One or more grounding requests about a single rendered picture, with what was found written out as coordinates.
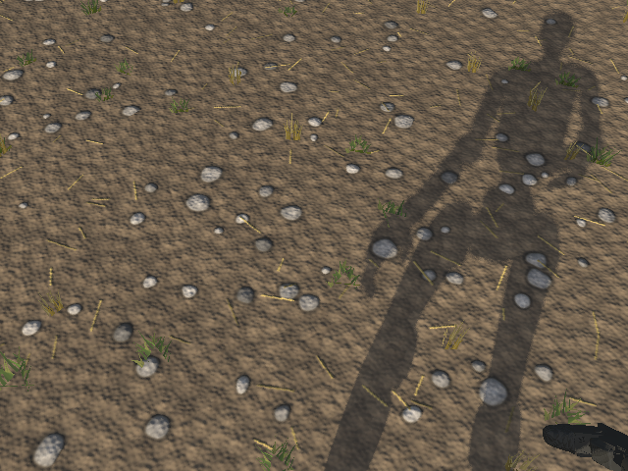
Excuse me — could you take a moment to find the robot right hand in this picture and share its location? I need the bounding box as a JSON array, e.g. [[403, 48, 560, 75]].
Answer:
[[543, 423, 628, 471]]

